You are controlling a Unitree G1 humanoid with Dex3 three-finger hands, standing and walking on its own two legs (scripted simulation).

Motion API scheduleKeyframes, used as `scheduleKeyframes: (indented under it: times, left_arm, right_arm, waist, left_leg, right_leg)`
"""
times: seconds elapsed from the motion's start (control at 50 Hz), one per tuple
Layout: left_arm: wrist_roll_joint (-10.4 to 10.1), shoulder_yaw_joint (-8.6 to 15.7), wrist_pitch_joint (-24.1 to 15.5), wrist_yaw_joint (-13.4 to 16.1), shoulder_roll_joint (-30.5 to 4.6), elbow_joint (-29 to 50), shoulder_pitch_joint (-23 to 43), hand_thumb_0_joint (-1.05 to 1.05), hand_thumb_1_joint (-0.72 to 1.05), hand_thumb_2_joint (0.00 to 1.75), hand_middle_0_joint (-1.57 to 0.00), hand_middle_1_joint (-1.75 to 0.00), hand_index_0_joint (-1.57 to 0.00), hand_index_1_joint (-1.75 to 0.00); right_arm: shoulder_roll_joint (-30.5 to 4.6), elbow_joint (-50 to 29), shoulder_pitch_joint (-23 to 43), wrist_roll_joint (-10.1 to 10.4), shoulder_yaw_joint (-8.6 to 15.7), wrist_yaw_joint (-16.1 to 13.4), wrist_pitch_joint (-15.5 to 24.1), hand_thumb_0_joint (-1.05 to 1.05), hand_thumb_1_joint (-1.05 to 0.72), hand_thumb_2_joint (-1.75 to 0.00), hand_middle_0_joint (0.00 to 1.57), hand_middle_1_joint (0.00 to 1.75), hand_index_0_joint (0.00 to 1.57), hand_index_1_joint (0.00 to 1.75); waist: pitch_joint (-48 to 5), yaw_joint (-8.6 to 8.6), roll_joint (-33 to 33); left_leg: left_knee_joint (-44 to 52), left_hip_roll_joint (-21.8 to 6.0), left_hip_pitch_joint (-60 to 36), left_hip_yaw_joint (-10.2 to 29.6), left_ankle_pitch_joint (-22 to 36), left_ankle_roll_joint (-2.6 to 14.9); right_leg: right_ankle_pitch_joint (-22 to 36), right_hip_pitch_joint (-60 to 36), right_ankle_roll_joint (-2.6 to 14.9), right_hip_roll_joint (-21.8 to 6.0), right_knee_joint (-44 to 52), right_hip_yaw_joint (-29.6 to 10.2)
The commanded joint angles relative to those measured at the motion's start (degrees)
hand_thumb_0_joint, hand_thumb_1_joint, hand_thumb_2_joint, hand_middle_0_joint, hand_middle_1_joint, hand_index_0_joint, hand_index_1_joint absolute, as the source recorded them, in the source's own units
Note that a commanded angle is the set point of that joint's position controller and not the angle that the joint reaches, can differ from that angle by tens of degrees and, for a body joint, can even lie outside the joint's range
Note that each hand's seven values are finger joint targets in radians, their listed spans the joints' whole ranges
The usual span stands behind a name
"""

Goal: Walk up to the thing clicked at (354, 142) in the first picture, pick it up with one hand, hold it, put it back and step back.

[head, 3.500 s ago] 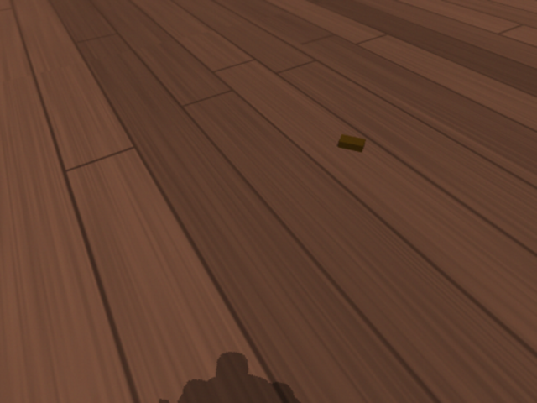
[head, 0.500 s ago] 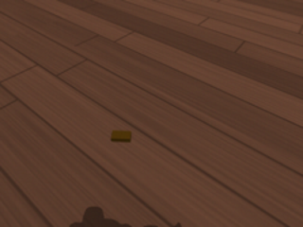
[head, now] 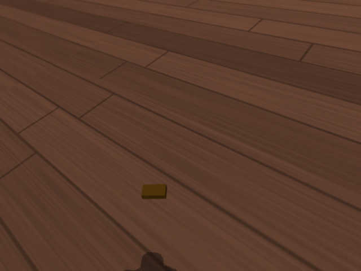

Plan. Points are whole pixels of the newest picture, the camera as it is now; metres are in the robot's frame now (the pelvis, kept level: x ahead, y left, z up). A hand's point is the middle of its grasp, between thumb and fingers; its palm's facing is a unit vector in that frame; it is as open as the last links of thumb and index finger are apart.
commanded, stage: walk up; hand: left
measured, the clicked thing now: (154, 191) +0.72 +0.32 -0.75
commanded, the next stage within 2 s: none
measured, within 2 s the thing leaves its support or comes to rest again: neither
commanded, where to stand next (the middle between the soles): +0.31 +0.05 m, yaw +1 degrees
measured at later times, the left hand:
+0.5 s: hand (76, 262) +0.19 +0.33 -0.15, palm faces -0.01 -0.94 -0.33, open 7.4 cm
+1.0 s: hand (95, 225) +0.28 +0.30 -0.14, palm faces +0.02 -0.92 -0.38, open 7.4 cm
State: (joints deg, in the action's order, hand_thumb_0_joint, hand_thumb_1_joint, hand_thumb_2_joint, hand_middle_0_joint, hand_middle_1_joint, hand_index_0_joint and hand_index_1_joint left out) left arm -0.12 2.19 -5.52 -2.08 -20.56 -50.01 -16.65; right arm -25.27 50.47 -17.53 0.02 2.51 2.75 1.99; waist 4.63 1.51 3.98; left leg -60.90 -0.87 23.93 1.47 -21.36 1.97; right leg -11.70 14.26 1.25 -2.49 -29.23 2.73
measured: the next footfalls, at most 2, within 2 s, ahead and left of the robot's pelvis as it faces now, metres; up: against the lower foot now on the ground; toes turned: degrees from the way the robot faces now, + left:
left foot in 0.28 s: +0.21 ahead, +0.16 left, +0.00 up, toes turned +6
right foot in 0.72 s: +0.31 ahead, -0.08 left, +0.00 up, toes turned +1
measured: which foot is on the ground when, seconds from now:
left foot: up 0.00-0.26, down 0.28-0.74, up 0.76-1.00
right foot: down 0.00-0.32, up 0.34-0.70, down 0.72-1.00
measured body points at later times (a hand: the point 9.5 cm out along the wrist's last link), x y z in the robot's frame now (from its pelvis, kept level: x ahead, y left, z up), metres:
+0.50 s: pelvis +0.15 +0.06 +0.00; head +0.16 +0.09 +0.45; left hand +0.19 +0.38 -0.13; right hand +0.22 -0.26 -0.09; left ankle +0.17 +0.16 -0.74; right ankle +0.18 -0.10 -0.67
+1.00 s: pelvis +0.22 +0.04 -0.01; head +0.23 +0.02 +0.44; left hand +0.28 +0.35 -0.11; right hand +0.28 -0.27 -0.14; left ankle +0.24 +0.18 -0.71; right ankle +0.30 -0.07 -0.74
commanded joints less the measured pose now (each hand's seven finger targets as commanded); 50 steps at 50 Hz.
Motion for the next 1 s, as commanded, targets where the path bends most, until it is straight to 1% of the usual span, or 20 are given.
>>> scheduleKeyframes:
  times: [0.0,0.08,0.16,0.24,0.26,0.28,0.3,0.32,0.4,0.5,0.6,0.64,0.68,0.7,0.72,0.74,0.76,0.8,0.86,0.98]
  left_arm:
    - [0.0,4.5,-1.2,1.2,-16.9,3.9,-2.0,0.00,0.90,0.90,-0.20,-0.30,-0.20,-0.30]
    - [0.8,5.3,-1.0,1.0,-18.4,5.3,-1.7,0.00,0.90,0.90,-0.20,-0.30,-0.20,-0.30]
    - [0.7,5.2,-0.7,0.9,-18.8,5.1,-3.1,0.00,0.90,0.90,-0.20,-0.30,-0.20,-0.30]
    - [0.7,4.4,-0.1,0.9,-18.0,5.7,-0.5,0.00,0.90,0.90,-0.20,-0.30,-0.20,-0.30]
    - [1.0,3.4,0.0,0.9,-15.1,5.8,-2.1,0.00,0.90,0.90,-0.20,-0.30,-0.20,-0.30]
    - [0.3,1.9,0.2,0.7,-10.0,6.0,-5.6,0.00,0.90,0.90,-0.20,-0.30,-0.20,-0.30]
    - [-0.1,2.4,0.7,1.2,-11.6,5.1,-7.0,0.00,0.90,0.90,-0.20,-0.30,-0.20,-0.30]
    - [0.6,3.3,1.2,2.1,-16.4,4.1,-4.8,0.00,0.90,0.90,-0.20,-0.30,-0.20,-0.30]
    - [-0.5,3.1,1.5,1.0,-15.1,1.8,-6.2,0.00,0.90,0.90,-0.20,-0.30,-0.20,-0.30]
    - [0.1,2.8,2.2,0.2,-13.4,2.5,-3.0,0.00,0.90,0.90,-0.20,-0.30,-0.20,-0.30]
    - [0.4,2.3,2.0,1.3,-10.8,2.0,1.0,0.00,0.90,0.90,-0.20,-0.30,-0.20,-0.30]
    - [0.4,2.5,1.8,1.8,-10.4,0.6,-0.1,0.00,0.90,0.90,-0.20,-0.30,-0.20,-0.30]
    - [0.7,2.9,1.2,2.5,-11.9,-1.6,-3.6,0.00,0.90,0.90,-0.20,-0.30,-0.20,-0.30]
    - [1.0,3.6,0.7,2.8,-14.9,-1.4,-4.0,0.00,0.90,0.90,-0.20,-0.30,-0.20,-0.30]
    - [1.1,4.0,0.6,3.0,-17.3,-0.4,-1.6,0.00,0.90,0.90,-0.20,-0.30,-0.20,-0.30]
    - [0.8,4.4,0.8,2.3,-19.3,1.4,-1.8,0.00,0.90,0.90,-0.20,-0.30,-0.20,-0.30]
    - [0.8,5.0,1.3,2.3,-21.0,1.2,-0.5,0.00,0.90,0.90,-0.20,-0.30,-0.20,-0.30]
    - [1.0,4.3,1.9,2.2,-18.2,1.7,0.7,0.00,0.90,0.90,-0.20,-0.30,-0.20,-0.30]
    - [1.4,3.7,2.0,2.1,-16.8,1.6,2.7,0.00,0.90,0.90,-0.20,-0.30,-0.20,-0.30]
    - [1.3,3.3,3.2,1.6,-15.8,2.1,7.5,0.00,0.90,0.90,-0.20,-0.30,-0.20,-0.30]
  right_arm:
    - [-8.7,-2.8,-4.1,0.0,3.7,0.2,0.3,0.00,-0.90,-0.90,0.20,0.30,0.20,0.30]
    - [-8.7,-4.4,1.5,-1.0,4.3,1.2,0.3,0.00,-0.90,-0.90,0.20,0.30,0.20,0.30]
    - [-8.4,-5.0,5.1,-1.3,4.4,1.7,1.4,0.00,-0.90,-0.90,0.20,0.30,0.20,0.30]
    - [-9.4,-2.6,-2.6,-1.6,5.1,1.1,2.4,0.00,-0.90,-0.90,0.20,0.30,0.20,0.30]
    - [-11.8,-0.7,-8.8,-1.5,6.0,0.4,2.9,0.00,-0.90,-0.90,0.20,0.30,0.20,0.30]
    - [-16.2,-1.1,-11.4,-2.1,7.1,-0.4,3.3,0.00,-0.90,-0.90,0.20,0.30,0.20,0.30]
    - [-18.3,-3.2,-9.0,-1.3,7.1,-0.7,3.5,0.00,-0.90,-0.90,0.20,0.30,0.20,0.30]
    - [-18.3,-3.4,-7.4,0.0,7.4,-0.5,3.2,0.00,-0.90,-0.90,0.20,0.30,0.20,0.30]
    - [-11.8,-5.0,-2.3,0.2,4.6,-1.4,3.6,0.00,-0.90,-0.90,0.20,0.30,0.20,0.30]
    - [-12.4,-6.1,-2.1,-0.2,4.6,-1.7,3.4,0.00,-0.90,-0.90,0.20,0.30,0.20,0.30]
    - [-10.5,-6.1,0.0,-0.4,3.4,-2.3,2.1,0.00,-0.90,-0.90,0.20,0.30,0.20,0.30]
    - [-10.9,-5.7,1.1,0.2,3.2,-2.6,1.4,0.00,-0.90,-0.90,0.20,0.30,0.20,0.30]
    - [-8.1,-5.5,2.3,1.1,2.1,-2.7,0.7,0.00,-0.90,-0.90,0.20,0.30,0.20,0.30]
    - [-5.7,-5.5,0.6,1.4,1.2,-2.6,0.7,0.00,-0.90,-0.90,0.20,0.30,0.20,0.30]
    - [-2.6,-4.7,-2.9,1.3,0.1,-2.6,0.2,0.00,-0.90,-0.90,0.20,0.30,0.20,0.30]
    - [-7.0,-3.9,-5.0,0.3,1.4,-2.8,-0.3,0.00,-0.90,-0.90,0.20,0.30,0.20,0.30]
    - [-10.1,-3.0,-4.0,-0.3,2.6,-3.1,-0.6,0.00,-0.90,-0.90,0.20,0.30,0.20,0.30]
    - [-11.6,-1.1,-2.1,-0.2,3.0,-2.7,-0.5,0.00,-0.90,-0.90,0.20,0.30,0.20,0.30]
    - [-9.4,0.7,-2.3,-0.7,2.6,-2.1,-0.7,0.00,-0.90,-0.90,0.20,0.30,0.20,0.30]
    - [-7.1,3.9,-2.7,-1.3,2.0,-2.1,0.4,0.00,-0.90,-0.90,0.20,0.30,0.20,0.30]
  waist:
    - [-1.0,-0.83,-13.0]
    - [1.3,0.56,-12.7]
    - [1.1,1.64,-11.0]
    - [-2.9,-4.12,-6.9]
    - [-7.0,-7.14,1.7]
    - [-8.9,-7.08,15.9]
    - [-6.7,-5.40,12.9]
    - [-4.5,-5.32,8.4]
    - [-0.7,-1.67,3.4]
    - [-0.4,-2.66,6.3]
    - [0.2,-2.26,3.9]
    - [-2.9,-1.38,2.9]
    - [-6.9,1.08,-3.4]
    - [-10.0,1.37,-10.5]
    - [-11.0,-0.23,-18.1]
    - [-9.3,-0.57,-14.6]
    - [-7.5,0.55,-16.2]
    - [-4.5,0.64,-14.4]
    - [-3.7,-0.05,-14.9]
    - [-3.6,-1.24,-15.0]
  left_leg:
    - [4.7,-1.5,5.4,1.7,6.3,-1.18]
    - [15.5,-3.8,5.8,0.5,7.5,-2.55]
    - [24.4,-4.2,0.4,-2.0,9.8,-2.03]
    - [29.9,-1.6,-16.0,-4.5,9.3,-0.17]
    - [33.2,-1.9,-25.3,-1.3,4.3,1.29]
    - [41.5,-13.2,-29.5,16.5,-3.7,4.59]
    - [47.5,-22.2,-30.4,35.4,-3.4,9.77]
    - [45.5,-25.0,-27.0,36.9,-1.9,14.39]
    - [42.9,-14.0,-17.3,10.2,22.0,8.38]
    - [45.5,-13.2,-16.2,6.0,17.5,11.06]
    - [37.4,-12.3,-9.0,0.7,41.8,10.07]
    - [32.5,-11.6,-9.5,0.6,39.2,8.67]
    - [23.5,-7.8,-9.0,-0.9,26.9,4.90]
    - [16.7,-4.9,-6.4,-3.0,15.7,2.80]
    - [12.0,0.1,-0.8,-3.7,-6.0,0.18]
    - [5.5,1.8,2.9,-2.2,-15.0,0.88]
    - [2.5,0.0,5.4,-1.2,-15.9,1.34]
    - [4.4,-1.2,5.5,0.8,-12.6,0.64]
    - [8.1,-1.0,4.1,-0.4,-5.2,-0.56]
    - [23.8,-0.1,-8.0,-4.0,1.8,-1.81]
  right_leg:
    - [5.0,-3.6,9.34,-10.2,14.8,-9.6]
    - [-10.6,-1.4,11.27,-12.6,17.4,-9.9]
    - [-10.4,-0.5,10.82,-13.1,14.2,-8.7]
    - [-6.7,6.0,8.02,-11.1,2.2,-6.1]
    - [0.9,8.7,6.21,-7.8,-12.0,-3.0]
    - [-6.4,16.3,2.35,-0.8,-28.3,2.4]
    - [-17.9,25.6,1.01,5.4,-34.0,-0.1]
    - [-20.3,26.0,1.89,0.6,-37.9,-4.7]
    - [-9.5,18.1,1.27,-2.5,-31.9,-7.0]
    - [-4.4,17.2,-1.53,-2.8,-21.8,-3.5]
    - [1.6,6.7,-1.08,-0.8,-11.3,0.0]
    - [4.6,1.4,-0.45,0.7,-5.7,0.4]
    - [12.3,-7.1,0.67,0.9,2.9,-1.1]
    - [18.3,-11.9,2.29,-4.5,5.1,-6.4]
    - [17.4,-12.7,6.28,-16.1,8.2,-23.7]
    - [0.1,-11.7,11.82,-18.9,10.4,-29.0]
    - [-13.8,-10.3,14.44,-20.6,12.2,-33.4]
    - [-24.6,-5.7,12.29,-16.3,15.3,-28.2]
    - [-20.6,-2.8,9.63,-11.3,15.1,-19.9]
    - [-16.5,5.4,8.65,-10.0,12.1,-12.1]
